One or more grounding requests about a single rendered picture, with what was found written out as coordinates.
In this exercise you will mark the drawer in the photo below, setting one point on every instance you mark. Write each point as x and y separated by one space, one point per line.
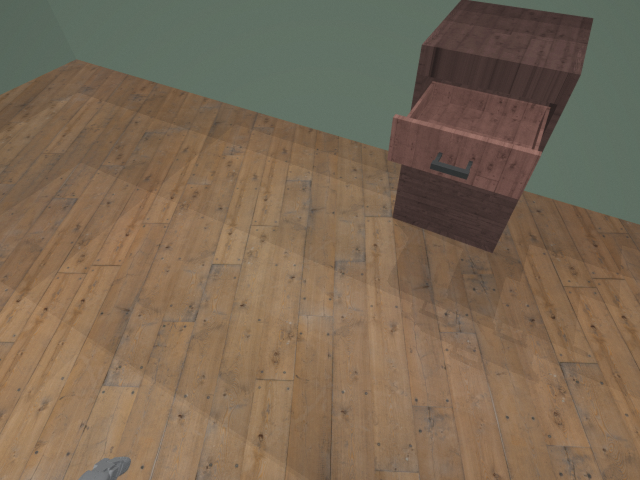
499 134

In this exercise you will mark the handle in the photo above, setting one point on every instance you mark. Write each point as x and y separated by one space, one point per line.
449 169

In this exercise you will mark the cabinet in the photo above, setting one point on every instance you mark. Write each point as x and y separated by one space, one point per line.
524 54

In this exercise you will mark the left robot hand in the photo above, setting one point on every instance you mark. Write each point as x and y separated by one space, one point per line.
107 469

